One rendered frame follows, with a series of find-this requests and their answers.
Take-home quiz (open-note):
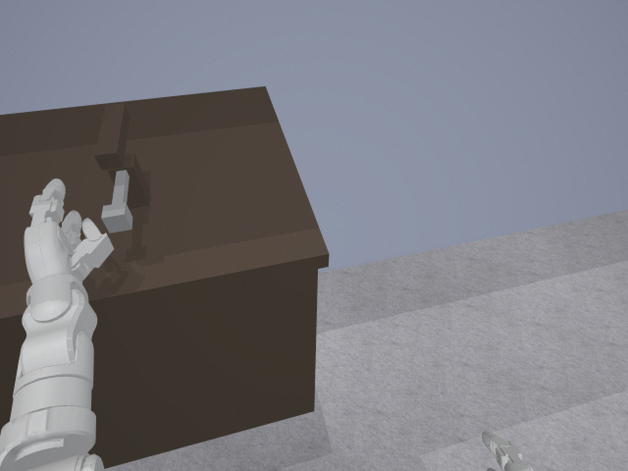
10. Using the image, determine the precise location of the robot left forearm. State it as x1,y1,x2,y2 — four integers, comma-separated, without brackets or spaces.
0,274,97,471

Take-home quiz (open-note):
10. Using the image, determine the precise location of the counter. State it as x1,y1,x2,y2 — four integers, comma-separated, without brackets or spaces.
0,86,329,469

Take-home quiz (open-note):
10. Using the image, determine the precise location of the right robot hand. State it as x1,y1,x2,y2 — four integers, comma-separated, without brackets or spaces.
482,431,534,471

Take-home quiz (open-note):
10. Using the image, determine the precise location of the tap lever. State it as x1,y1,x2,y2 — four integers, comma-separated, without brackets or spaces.
101,170,132,233

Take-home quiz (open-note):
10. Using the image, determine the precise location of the left robot hand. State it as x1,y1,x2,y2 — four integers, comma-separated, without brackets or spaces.
24,179,114,284

